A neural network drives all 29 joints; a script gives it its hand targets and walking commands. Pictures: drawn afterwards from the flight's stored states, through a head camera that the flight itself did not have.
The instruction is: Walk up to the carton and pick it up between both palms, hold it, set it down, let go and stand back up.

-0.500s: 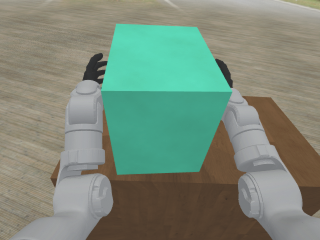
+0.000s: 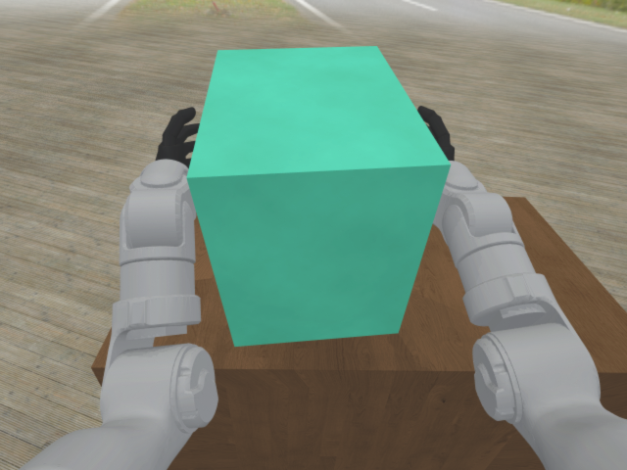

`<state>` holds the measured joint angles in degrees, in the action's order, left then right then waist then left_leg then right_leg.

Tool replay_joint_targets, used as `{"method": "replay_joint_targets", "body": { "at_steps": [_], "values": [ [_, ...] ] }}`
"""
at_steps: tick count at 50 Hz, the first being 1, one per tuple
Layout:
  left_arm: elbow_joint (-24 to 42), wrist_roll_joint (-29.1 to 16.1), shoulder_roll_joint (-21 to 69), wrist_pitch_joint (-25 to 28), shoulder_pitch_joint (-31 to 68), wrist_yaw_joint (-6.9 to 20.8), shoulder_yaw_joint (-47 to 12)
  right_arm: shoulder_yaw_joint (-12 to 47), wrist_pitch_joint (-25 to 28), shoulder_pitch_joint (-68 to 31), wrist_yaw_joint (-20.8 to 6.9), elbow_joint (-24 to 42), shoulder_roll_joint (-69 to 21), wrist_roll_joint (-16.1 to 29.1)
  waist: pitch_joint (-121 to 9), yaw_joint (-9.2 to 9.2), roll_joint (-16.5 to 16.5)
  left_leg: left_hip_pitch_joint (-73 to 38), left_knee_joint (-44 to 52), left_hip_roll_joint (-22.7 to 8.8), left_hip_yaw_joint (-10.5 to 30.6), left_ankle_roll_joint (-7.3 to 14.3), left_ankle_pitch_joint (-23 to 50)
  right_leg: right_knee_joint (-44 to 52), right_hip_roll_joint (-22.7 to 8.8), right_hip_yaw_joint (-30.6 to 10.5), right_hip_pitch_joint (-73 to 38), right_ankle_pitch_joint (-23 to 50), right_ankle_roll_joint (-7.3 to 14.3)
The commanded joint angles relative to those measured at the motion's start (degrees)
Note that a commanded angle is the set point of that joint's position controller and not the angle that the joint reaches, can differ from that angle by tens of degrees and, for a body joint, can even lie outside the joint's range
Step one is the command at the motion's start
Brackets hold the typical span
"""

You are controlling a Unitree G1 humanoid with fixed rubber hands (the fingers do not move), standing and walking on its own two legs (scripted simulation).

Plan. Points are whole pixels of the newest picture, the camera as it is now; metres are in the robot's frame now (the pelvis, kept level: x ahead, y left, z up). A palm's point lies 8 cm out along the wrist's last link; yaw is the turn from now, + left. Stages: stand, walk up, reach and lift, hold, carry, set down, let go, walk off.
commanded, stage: reach and lift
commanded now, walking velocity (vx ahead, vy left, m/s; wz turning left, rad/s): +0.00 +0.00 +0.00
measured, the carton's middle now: (308, 191) +0.41 -0.01 +0.21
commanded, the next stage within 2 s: hold in 0.44 s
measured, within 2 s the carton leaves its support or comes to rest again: neither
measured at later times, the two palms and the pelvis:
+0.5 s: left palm (172, 151) +0.37 +0.15 +0.29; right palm (446, 148) +0.36 -0.16 +0.30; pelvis -0.01 +0.00 +0.00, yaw -1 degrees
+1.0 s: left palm (160, 130) +0.36 +0.16 +0.31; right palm (449, 119) +0.36 -0.16 +0.33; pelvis +0.00 -0.01 +0.00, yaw -1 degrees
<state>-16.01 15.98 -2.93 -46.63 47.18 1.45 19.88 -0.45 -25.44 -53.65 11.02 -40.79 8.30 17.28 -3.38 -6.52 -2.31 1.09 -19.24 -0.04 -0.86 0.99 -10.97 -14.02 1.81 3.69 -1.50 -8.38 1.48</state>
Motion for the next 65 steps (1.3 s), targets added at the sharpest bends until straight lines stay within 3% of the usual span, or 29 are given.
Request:
{"method": "replay_joint_targets", "body": {
  "at_steps": [1, 6, 8, 10, 13, 15, 20, 23, 24, 26, 28, 32, 33, 34, 35, 36, 38, 40, 41, 43, 45, 46, 48, 52, 55, 57, 60, 63, 65],
  "values": [
    [6.5, -9.9, 29.9, 3.5, 38.6, 8.9, -23.9, 14.5, 0.9, -42.0, -5.5, 18.8, -34.3, 6.1, -20.0, -0.84, 3.4, -1.9, 1.2, 1.5, 1.3, -2.1, 13.9, -1.1, 1.1, -2.1, -5.6, 15.3, -3.2],
    [6.1, -9.2, 30.1, 2.8, 40.3, 8.0, -24.0, 14.0, -0.1, -42.7, -6.2, 15.8, -33.2, 7.1, -19.9, 0.14, 5.7, -3.4, 1.1, 0.9, 1.6, -2.7, 15.4, -1.1, 1.7, -2.2, -3.7, 13.7, -2.6],
    [3.3, -8.9, 30.6, 2.1, 38.8, 7.7, -22.5, 13.6, -0.2, -44.6, -6.4, 16.5, -32.9, 6.9, -18.2, 0.75, 4.5, -2.7, 1.4, 0.8, 1.2, -2.4, 13.3, -0.3, 1.9, -2.4, -2.9, 10.8, -2.4],
    [5.7, -10.0, 31.1, 2.3, 40.4, 7.4, -23.1, 14.6, 0.1, -46.7, -6.5, 18.6, -33.7, 7.6, -22.3, 1.56, 3.2, -2.8, 0.7, 0.9, 1.4, -2.1, 15.3, -0.9, 1.9, -2.6, -3.4, 13.0, -2.5],
    [1.2, -8.6, 29.2, 1.2, 38.8, 7.9, -21.6, 13.5, -1.5, -44.5, -5.8, 14.1, -32.6, 6.9, -18.2, 0.85, 2.0, -2.4, 1.6, 1.2, 1.1, -1.7, 12.3, -0.4, 1.3, -3.2, -2.7, 13.9, -3.4],
    [1.3, -9.0, 28.7, 1.4, 40.9, 8.4, -21.3, 13.0, -2.2, -43.8, -6.0, 12.4, -32.6, 6.8, -17.5, 0.27, 2.7, 0.5, 3.0, 0.9, 1.2, -1.5, 8.4, -0.2, 1.4, -3.3, -3.9, 10.3, -3.0],
    [1.5, -10.5, 29.8, 1.9, 43.7, 8.5, -22.3, 12.7, -2.9, -45.8, -5.9, 12.6, -33.7, 8.0, -20.9, 0.38, 4.8, 0.1, 1.8, 1.2, 1.4, -2.1, 11.5, -1.0, 1.2, -3.8, -4.6, 13.8, -2.9],
    [-1.4, -9.5, 28.3, 1.7, 43.7, 8.8, -19.4, 12.6, -3.9, -46.8, -5.7, 11.0, -33.5, 8.6, -17.4, 1.4, 2.5, 1.7, 2.8, 1.1, 1.2, -1.4, 8.3, -0.3, 1.1, -3.6, -3.5, 11.6, -3.3],
    [-0.5, -9.9, 29.0, 2.0, 44.7, 8.8, -20.9, 12.0, -3.7, -47.2, -5.6, 11.2, -33.0, 8.3, -19.5, 0.54, 3.3, 1.7, 2.8, 0.9, 1.5, -1.9, 8.0, -0.4, 1.3, -3.8, -3.7, 10.4, -3.3],
    [-1.2, -10.6, 29.7, 1.8, 45.8, 8.4, -20.7, 12.0, -3.6, -49.9, -5.7, 12.5, -33.1, 8.3, -19.9, 0.99, 3.5, 2.8, 2.8, 0.8, 1.5, -1.8, 8.0, -0.7, 1.4, -3.3, -3.9, 9.7, -2.7],
    [3.0, -12.2, 31.0, 1.7, 46.9, 7.8, -23.3, 13.8, -3.6, -50.5, -5.8, 15.7, -34.4, 10.2, -24.6, 1.26, 4.8, 1.2, 1.6, 0.9, 1.8, -2.6, 12.5, -1.2, 2.0, -3.5, -5.2, 12.5, -2.5],
    [4.3, -12.2, 29.7, 1.0, 48.1, 7.3, -23.2, 12.9, -5.5, -47.1, -5.6, 11.4, -33.5, 11.1, -22.8, 0.13, 6.3, 0.7, 1.5, 0.7, 2.2, -2.9, 12.2, -0.8, 1.4, -4.8, -3.8, 13.4, -2.5],
    [3.1, -11.5, 29.3, 0.3, 46.5, 7.6, -22.8, 12.9, -6.1, -46.3, -5.5, 11.1, -32.4, 11.7, -20.6, 0.8, 6.7, 1.1, 2.1, 0.8, 2.5, -3.0, 12.1, -0.6, 1.2, -4.4, -3.6, 13.7, -2.5],
    [1.0, -11.3, 29.5, -0.2, 46.4, 8.1, -22.3, 12.7, -6.6, -47.3, -5.4, 10.7, -32.2, 10.9, -19.5, 0.08, 6.1, 2.0, 2.3, 1.0, 1.8, -2.9, 8.9, -0.3, 1.0, -4.5, -3.7, 10.4, -2.7],
    [-0.6, -10.9, 28.2, -0.6, 45.3, 8.5, -21.0, 12.3, -7.0, -47.9, -5.5, 9.1, -31.9, 10.6, -16.7, 1.13, 4.7, 2.9, 3.4, 0.8, 1.9, -2.3, 6.9, 0.1, 1.3, -4.1, -3.0, 8.9, -2.5],
    [-1.9, -9.9, 27.3, -0.8, 46.3, 8.9, -19.5, 11.5, -7.6, -47.4, -5.6, 6.7, -31.9, 9.9, -15.4, 0.99, 4.2, 4.0, 4.0, 0.8, 1.6, -2.0, 4.6, 0.2, 0.8, -4.5, -2.6, 6.8, -2.8],
    [-2.7, -10.6, 27.1, -0.2, 47.9, 9.4, -18.2, 11.2, -7.4, -51.1, -6.1, 9.1, -32.8, 10.1, -17.6, 2.53, 1.8, 7.7, 5.2, 0.7, 1.6, -0.9, 1.3, 0.2, 0.9, -4.7, -3.6, 3.9, -3.0],
    [-1.6, -11.6, 28.1, 0.3, 49.6, 8.9, -19.3, 12.2, -7.1, -53.2, -6.3, 10.9, -34.6, 11.2, -21.6, 3.44, 2.6, 7.2, 4.0, 0.8, 1.6, -1.1, 5.6, -0.7, 1.1, -4.8, -4.5, 8.0, -2.9],
    [1.1, -12.9, 28.9, 0.6, 50.8, 8.6, -20.9, 13.3, -7.2, -53.0, -6.2, 12.5, -35.4, 12.1, -24.9, 2.95, 3.1, 5.7, 2.8, 1.0, 1.9, -1.3, 8.8, -1.4, 1.2, -5.1, -5.3, 11.1, -2.9],
    [-0.1, -13.4, 29.0, -0.1, 49.2, 8.4, -20.4, 14.4, -7.9, -53.6, -5.6, 13.9, -35.5, 13.5, -24.1, 2.92, 2.9, 4.0, 1.3, 1.3, 1.7, -1.6, 12.0, -1.4, 1.3, -5.1, -5.4, 15.4, -3.0],
    [-0.8, -12.5, 27.2, -0.5, 48.9, 8.8, -19.3, 12.9, -9.0, -51.0, -5.2, 10.6, -33.5, 13.0, -21.6, 2.06, 2.5, 2.9, 2.3, 1.0, 2.1, -1.5, 8.4, -0.7, 1.0, -5.3, -4.0, 12.8, -3.3],
    [-2.5, -11.6, 26.3, -0.9, 48.6, 9.0, -18.5, 12.2, -9.2, -50.3, -5.1, 9.0, -32.5, 12.6, -18.4, 2.58, 3.1, 4.4, 3.0, 1.1, 1.8, -1.5, 6.3, 0.1, 0.7, -5.6, -2.5, 10.2, -3.1],
    [-2.1, -11.5, 27.7, -1.0, 48.2, 9.5, -18.4, 11.3, -9.1, -50.4, -5.1, 9.4, -32.3, 12.2, -19.6, 1.98, 3.4, 5.3, 3.3, 0.7, 1.8, -2.0, 6.0, 0.0, 1.2, -5.4, -3.7, 8.6, -2.8],
    [-0.6, -12.3, 27.7, -1.7, 48.4, 10.0, -20.3, 10.8, -10.1, -49.2, -4.8, 9.4, -30.8, 12.8, -19.8, 0.31, 6.7, 4.3, 2.2, 0.8, 2.3, -3.2, 9.4, -0.7, 1.0, -5.3, -4.6, 12.4, -2.5],
    [-0.9, -12.5, 27.3, -1.6, 49.4, 10.3, -19.7, 10.8, -10.6, -50.6, -4.8, 9.8, -31.6, 12.5, -20.1, 0.98, 4.8, 5.2, 3.0, 0.9, 2.6, -2.5, 7.1, -0.5, 1.0, -5.3, -4.3, 10.1, -2.9],
    [0.5, -13.1, 27.3, -1.3, 50.5, 10.0, -19.6, 11.1, -10.5, -50.6, -5.3, 9.9, -32.0, 13.2, -21.5, 1.34, 5.5, 5.5, 2.5, 0.6, 2.6, -2.5, 8.9, -1.3, 0.8, -5.5, -4.5, 11.6, -2.6],
    [3.2, -14.7, 27.7, -1.0, 50.2, 9.4, -21.0, 13.9, -10.3, -52.6, -5.2, 15.7, -33.4, 14.9, -27.0, 2.09, 4.4, 4.2, 0.5, 0.9, 2.7, -2.8, 15.6, -2.6, 1.2, -5.7, -6.5, 19.3, -2.5],
    [0.2, -13.2, 25.4, -1.5, 49.0, 9.5, -17.8, 14.3, -11.5, -52.2, -4.7, 13.9, -33.3, 15.0, -23.0, 2.93, 1.4, 4.9, 1.7, 1.4, 2.5, -1.7, 11.3, -1.7, 0.7, -5.6, -6.2, 18.3, -3.8],
    [1.3, -12.9, 25.4, -1.6, 48.0, 9.7, -18.2, 14.3, -11.4, -50.4, -4.6, 13.8, -33.1, 15.1, -22.5, 3.09, 2.8, 4.4, 1.9, 0.9, 2.5, -1.9, 12.6, -1.5, 1.1, -5.6, -5.4, 18.1, -3.5]
  ]
}}
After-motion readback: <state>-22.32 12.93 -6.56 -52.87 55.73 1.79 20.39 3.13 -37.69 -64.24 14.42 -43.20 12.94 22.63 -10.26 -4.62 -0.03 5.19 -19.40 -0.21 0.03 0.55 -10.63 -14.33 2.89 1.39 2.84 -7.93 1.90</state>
